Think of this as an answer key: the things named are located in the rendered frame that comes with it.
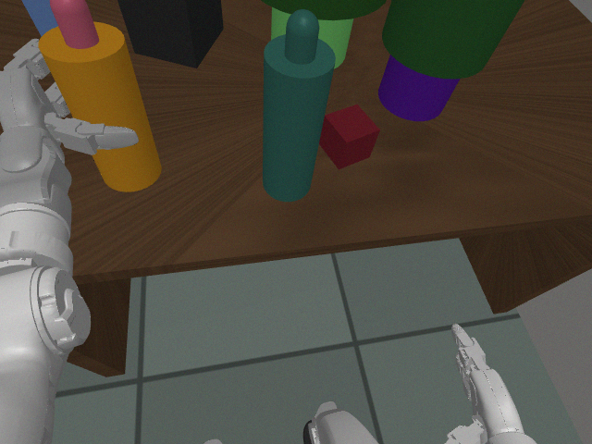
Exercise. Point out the potted plant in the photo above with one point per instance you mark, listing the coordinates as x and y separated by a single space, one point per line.
432 45
335 18

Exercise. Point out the desk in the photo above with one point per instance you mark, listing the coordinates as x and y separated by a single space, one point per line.
506 167

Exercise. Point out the left robot hand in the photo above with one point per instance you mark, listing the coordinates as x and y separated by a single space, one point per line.
23 102

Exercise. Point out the left robot arm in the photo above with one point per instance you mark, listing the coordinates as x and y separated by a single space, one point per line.
42 315

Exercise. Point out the right robot hand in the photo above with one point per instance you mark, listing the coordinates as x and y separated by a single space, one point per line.
494 411

